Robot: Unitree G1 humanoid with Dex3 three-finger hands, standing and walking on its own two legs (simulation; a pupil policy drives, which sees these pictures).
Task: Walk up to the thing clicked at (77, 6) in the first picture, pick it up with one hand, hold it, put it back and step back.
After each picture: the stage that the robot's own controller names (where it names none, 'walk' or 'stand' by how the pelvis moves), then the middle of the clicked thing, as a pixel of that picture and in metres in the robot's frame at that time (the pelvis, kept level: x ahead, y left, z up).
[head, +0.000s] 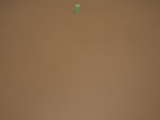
stand; (77, 9) +2.09 +0.05 -0.72
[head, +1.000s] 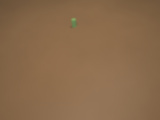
walk; (73, 22) +1.95 +0.23 -0.71
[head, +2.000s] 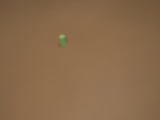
walk; (62, 40) +1.34 +0.29 -0.72
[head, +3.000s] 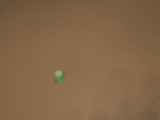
walk; (59, 76) +0.88 +0.26 -0.72
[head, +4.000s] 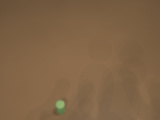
walk; (60, 107) +0.54 +0.18 -0.69
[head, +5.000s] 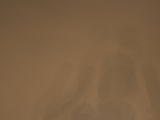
stand; out of the picture +0.35 +0.19 -0.70
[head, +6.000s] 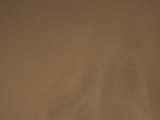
stand; out of the picture +0.33 +0.15 -0.72
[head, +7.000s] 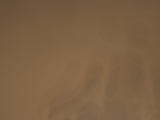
stand; out of the picture +0.36 +0.15 -0.72
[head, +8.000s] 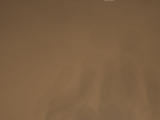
stand; out of the picture +0.34 +0.15 -0.72
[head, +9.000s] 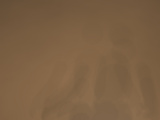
stand; out of the picture +0.35 +0.16 -0.72
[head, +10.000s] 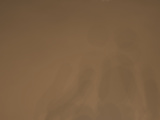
stand; out of the picture +0.33 +0.16 -0.73
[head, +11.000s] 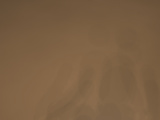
stand; out of the picture +0.33 +0.15 -0.73
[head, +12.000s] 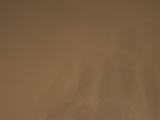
go down; out of the picture +0.33 +0.14 -0.73
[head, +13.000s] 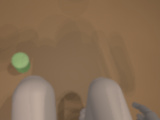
go down; (21, 63) +0.41 +0.22 -0.32
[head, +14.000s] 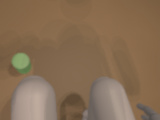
approach; (22, 64) +0.40 +0.23 -0.30
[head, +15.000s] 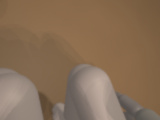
close in; out of the picture +0.38 +0.27 -0.22
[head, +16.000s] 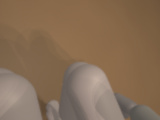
close; out of the picture +0.38 +0.27 -0.22
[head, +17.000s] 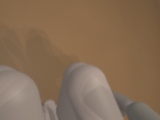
lift; out of the picture +0.35 +0.26 -0.23
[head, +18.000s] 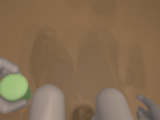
lift; (17, 90) +0.28 +0.22 -0.04
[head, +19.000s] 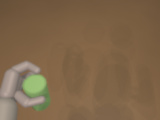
lift; (38, 93) +0.31 +0.15 +0.02
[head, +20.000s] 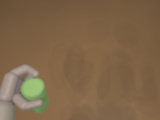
hold; (36, 96) +0.30 +0.16 +0.01
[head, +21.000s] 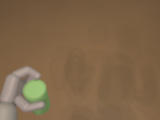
crouch; (38, 97) +0.30 +0.16 +0.01
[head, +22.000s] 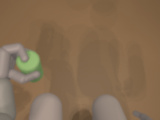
crouch; (31, 67) +0.38 +0.18 -0.08
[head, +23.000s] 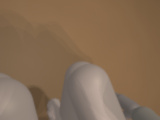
lower; out of the picture +0.39 +0.29 -0.22
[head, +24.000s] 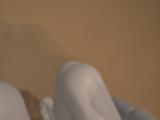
lower; out of the picture +0.41 +0.30 -0.22
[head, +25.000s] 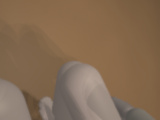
lower; out of the picture +0.41 +0.30 -0.23
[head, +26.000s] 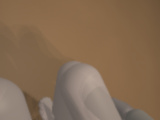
lower; out of the picture +0.40 +0.30 -0.23
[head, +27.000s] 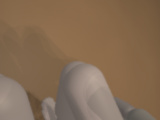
loosen; out of the picture +0.39 +0.29 -0.22
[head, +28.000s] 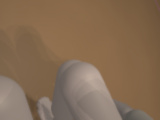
withdraw; out of the picture +0.39 +0.28 -0.23
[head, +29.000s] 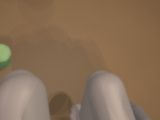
stand; (1, 57) +0.41 +0.26 -0.26
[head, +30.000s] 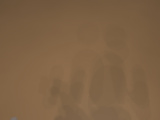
stand; out of the picture +0.36 +0.15 -0.64
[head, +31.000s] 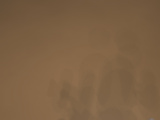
stand; out of the picture +0.37 +0.16 -0.66
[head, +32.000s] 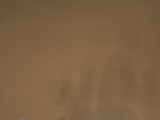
stand; out of the picture +0.36 +0.16 -0.67
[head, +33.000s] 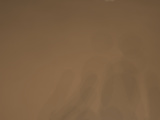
walk; out of the picture +0.39 +0.15 -0.72
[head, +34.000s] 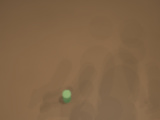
walk; (66, 96) +0.53 +0.11 -0.71
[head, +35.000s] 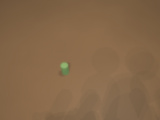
walk; (65, 68) +0.83 +0.20 -0.70
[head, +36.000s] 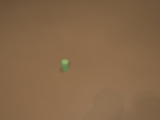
stand; (65, 65) +1.02 +0.17 -0.71
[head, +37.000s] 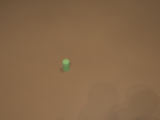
stand; (66, 65) +1.01 +0.14 -0.73
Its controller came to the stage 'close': yes
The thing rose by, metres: 0.71
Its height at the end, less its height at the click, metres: +0.00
